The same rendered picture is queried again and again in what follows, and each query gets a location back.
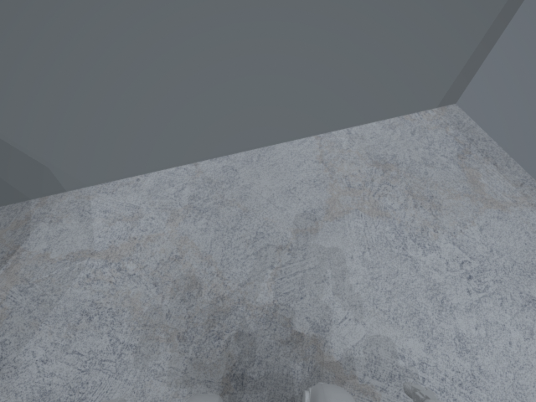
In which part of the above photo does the robot right hand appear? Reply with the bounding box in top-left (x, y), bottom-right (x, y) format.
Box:
top-left (403, 382), bottom-right (444, 402)

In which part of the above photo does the right robot thigh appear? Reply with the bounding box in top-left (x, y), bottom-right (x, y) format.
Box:
top-left (302, 383), bottom-right (356, 402)

